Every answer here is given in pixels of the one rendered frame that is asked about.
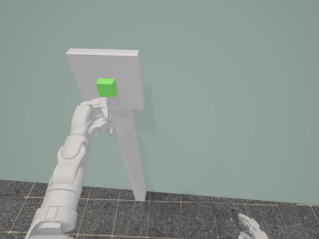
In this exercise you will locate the button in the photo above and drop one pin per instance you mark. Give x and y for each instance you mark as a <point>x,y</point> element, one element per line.
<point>107,88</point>

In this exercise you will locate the panel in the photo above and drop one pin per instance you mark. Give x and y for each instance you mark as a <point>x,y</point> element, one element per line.
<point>89,65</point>

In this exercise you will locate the left robot hand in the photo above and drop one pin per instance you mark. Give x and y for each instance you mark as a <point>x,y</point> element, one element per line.
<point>86,124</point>

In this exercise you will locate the robot left forearm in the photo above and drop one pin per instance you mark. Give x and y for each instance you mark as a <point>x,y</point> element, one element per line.
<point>58,211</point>

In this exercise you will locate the right robot hand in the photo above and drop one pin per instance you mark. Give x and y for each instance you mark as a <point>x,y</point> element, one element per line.
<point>252,227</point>

